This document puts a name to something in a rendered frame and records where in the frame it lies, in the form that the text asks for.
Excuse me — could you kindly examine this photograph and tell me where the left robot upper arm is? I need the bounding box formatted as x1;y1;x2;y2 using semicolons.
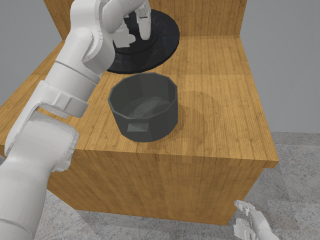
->
0;110;79;240

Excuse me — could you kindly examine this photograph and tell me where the knob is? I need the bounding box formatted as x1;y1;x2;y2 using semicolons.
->
123;17;141;37

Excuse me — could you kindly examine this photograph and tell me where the lid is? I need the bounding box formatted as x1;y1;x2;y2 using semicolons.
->
106;9;180;75

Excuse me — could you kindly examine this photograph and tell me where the right robot hand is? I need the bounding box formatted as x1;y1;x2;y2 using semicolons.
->
233;200;272;240

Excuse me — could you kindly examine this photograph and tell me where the left robot forearm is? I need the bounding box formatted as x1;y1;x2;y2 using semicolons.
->
4;0;123;157

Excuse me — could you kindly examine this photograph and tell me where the left robot hand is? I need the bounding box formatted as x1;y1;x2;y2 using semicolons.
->
113;0;151;48

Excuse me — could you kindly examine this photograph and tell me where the table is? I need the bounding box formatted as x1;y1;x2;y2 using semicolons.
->
0;0;279;226

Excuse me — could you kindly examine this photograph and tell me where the pot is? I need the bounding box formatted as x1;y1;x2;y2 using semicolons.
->
107;72;178;143

